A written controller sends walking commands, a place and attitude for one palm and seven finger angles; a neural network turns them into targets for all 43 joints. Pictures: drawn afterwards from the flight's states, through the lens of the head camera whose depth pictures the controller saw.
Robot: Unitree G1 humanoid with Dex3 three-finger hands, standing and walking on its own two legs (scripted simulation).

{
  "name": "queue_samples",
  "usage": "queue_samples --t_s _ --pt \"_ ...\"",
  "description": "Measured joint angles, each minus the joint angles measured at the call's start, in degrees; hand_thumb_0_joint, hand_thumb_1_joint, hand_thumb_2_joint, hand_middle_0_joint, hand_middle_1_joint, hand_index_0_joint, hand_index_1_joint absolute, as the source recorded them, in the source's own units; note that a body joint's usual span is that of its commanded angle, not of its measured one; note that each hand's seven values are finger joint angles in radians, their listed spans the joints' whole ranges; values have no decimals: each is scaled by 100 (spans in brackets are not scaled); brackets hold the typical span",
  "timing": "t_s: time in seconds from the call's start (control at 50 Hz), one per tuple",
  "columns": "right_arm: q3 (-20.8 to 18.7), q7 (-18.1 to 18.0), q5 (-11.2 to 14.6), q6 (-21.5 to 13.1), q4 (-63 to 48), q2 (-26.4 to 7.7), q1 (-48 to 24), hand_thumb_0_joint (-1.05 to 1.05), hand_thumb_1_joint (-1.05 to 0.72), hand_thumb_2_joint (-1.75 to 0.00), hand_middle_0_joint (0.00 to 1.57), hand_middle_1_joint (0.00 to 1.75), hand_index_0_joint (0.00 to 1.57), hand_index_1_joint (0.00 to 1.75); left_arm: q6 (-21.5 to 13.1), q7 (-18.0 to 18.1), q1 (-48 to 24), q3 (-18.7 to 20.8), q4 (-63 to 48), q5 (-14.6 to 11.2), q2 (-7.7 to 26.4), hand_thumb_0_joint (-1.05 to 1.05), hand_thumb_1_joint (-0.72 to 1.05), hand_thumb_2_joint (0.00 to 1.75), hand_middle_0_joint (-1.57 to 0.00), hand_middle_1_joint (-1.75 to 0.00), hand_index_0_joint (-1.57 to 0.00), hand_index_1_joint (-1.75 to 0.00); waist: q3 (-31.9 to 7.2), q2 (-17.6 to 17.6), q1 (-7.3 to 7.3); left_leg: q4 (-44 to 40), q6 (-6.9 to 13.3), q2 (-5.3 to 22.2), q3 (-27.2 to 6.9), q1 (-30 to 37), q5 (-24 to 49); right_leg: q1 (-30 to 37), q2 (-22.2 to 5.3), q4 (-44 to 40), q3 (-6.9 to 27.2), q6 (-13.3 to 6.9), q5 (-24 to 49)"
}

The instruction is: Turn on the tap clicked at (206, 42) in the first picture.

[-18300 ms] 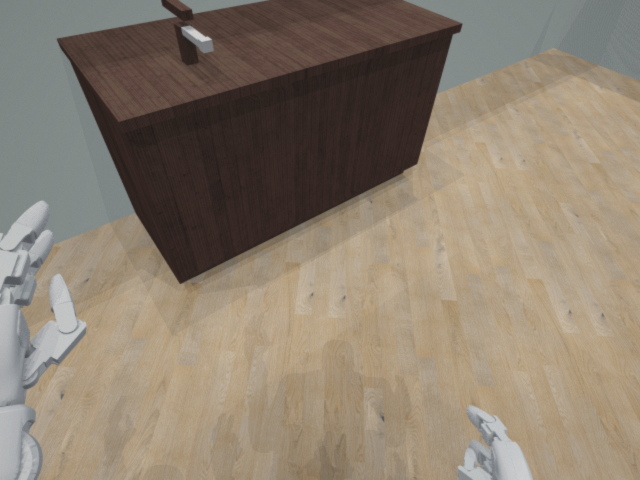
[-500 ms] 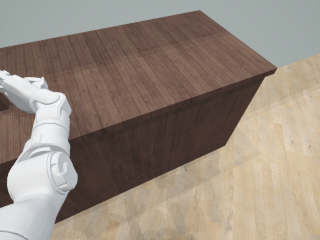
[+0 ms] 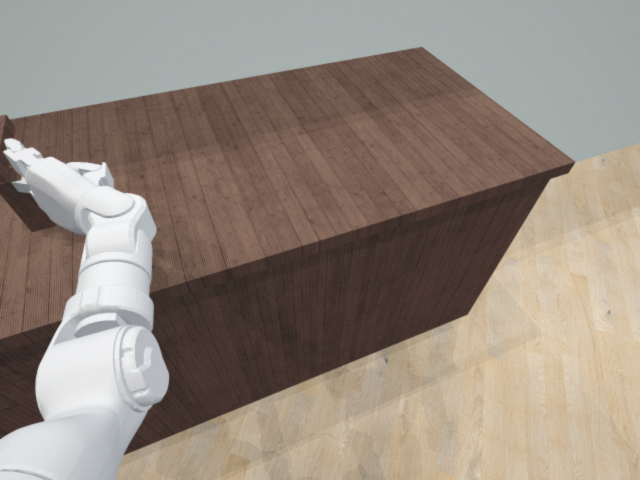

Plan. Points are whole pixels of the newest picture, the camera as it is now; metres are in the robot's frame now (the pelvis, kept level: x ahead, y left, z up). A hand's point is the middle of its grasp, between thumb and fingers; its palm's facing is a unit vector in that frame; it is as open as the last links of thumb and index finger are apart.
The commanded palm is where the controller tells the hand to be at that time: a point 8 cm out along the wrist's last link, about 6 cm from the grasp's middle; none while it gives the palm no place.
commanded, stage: lift the hand up off the lever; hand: left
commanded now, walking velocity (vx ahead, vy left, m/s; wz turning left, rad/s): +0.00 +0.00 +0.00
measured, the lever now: (96, 190) +0.51 +0.33 +0.08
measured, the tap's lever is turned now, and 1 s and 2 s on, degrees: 58 58 58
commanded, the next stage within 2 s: draw the hand back beside the body in 0.12 s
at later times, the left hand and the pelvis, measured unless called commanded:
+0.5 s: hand (127, 209) +0.40 +0.23 +0.15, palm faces +0.44 -0.90 -0.10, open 7.8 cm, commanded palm +0.34 +0.28 +0.16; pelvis -0.01 +0.00 +0.01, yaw -4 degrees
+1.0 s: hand (65, 296) +0.27 +0.24 +0.17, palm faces +0.37 -0.91 -0.20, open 7.6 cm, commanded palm +0.22 +0.28 +0.18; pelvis -0.04 +0.00 +0.02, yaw -3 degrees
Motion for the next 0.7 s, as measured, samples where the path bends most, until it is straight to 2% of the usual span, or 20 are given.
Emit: queue_samples --t_s 0.1,0.24,0.28,0.32,0.38,0.42,0.44,0.5,0.54,0.6,0.7 --pt "9 -21 26 -13 13 7 -50 1 -90 -90 20 30 20 30 115 2 94 -51 -122 -58 -113 1 90 90 -16 -15 -15 -15 10 16 48 -58 1 -9 4 89 41 79 -9 -35 3 2 28" --pt "31 -40 -12 -101 79 47 -120 1 -90 -90 20 30 20 30 127 135 -73 -32 28 74 -151 1 90 90 -16 -15 -15 -15 36 -7 42 -11 -16 -13 -24 -11 91 -27 -15 44 -28 -20 50" --pt "29 -90 11 -53 29 61 -111 1 -90 -90 20 30 20 30 86 -269 74 -310 -167 149 -83 1 90 90 -15 -15 -15 -15 71 -17 49 -9 -18 -3 8 9 100 -34 -9 75 2 -29 58" --pt "31 -200 103 21 -88 61 -53 1 -90 -90 20 30 20 30 -28 -971 423 -594 -571 74 -16 1 90 90 -15 -15 -15 -15 108 -4 77 -72 -15 29 82 139 111 59 22 25 77 -36 93" --pt "74 -386 299 121 -261 40 68 1 -90 -90 20 30 20 30 -213 -2147 1044 -849 -1153 -399 43 1 90 90 -15 -16 -15 -15 164 16 130 -266 -13 81 206 481 152 345 73 -154 205 -35 180" --pt "120 -491 422 171 -366 20 135 1 -90 -90 20 30 20 30 -176 -2730 1462 -819 -1501 -803 29 1 90 90 -16 -16 -15 -16 188 18 173 -407 -15 115 290 731 184 558 108 -284 291 -34 241" --pt "140 -531 466 183 -415 8 157 1 -90 -90 20 30 20 30 -104 -2872 1677 -765 -1684 -949 6 1 90 90 -16 -17 -16 -16 195 25 192 -463 -18 131 327 842 196 654 124 -336 329 -35 265" --pt "214 -504 556 163 -511 -35 75 1 -90 -90 20 30 20 30 -239 -3249 2385 -789 -1810 -960 322 1 89 90 -17 -17 -16 -17 283 33 122 -658 -27 138 411 1180 262 927 133 -452 413 -34 320" --pt "226 -484 599 87 -609 -62 43 1 -90 -90 20 30 20 30 -337 -3414 2785 -817 -1957 -946 531 1 89 90 -17 -18 -16 -17 371 43 131 -760 -31 146 432 1341 318 1080 143 -546 435 -38 373" --pt "218 -469 628 -79 -689 -130 20 1 -90 -90 20 30 20 30 -549 -3492 3141 -939 -2274 -925 679 1 89 90 -17 -19 -17 -18 483 64 267 -869 -27 135 402 1470 410 1240 134 -692 405 -36 472" --pt "228 -461 657 -251 -646 -248 -199 1 -90 -90 20 30 20 30 -867 -3518 3226 -1340 -2671 -934 638 1 90 90 -17 -20 -17 -20 623 71 544 -1008 7 59 280 1531 588 1367 63 -864 283 -10 615"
